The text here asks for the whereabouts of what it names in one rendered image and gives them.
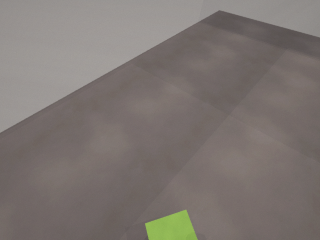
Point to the carton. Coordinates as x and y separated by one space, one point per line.
176 226

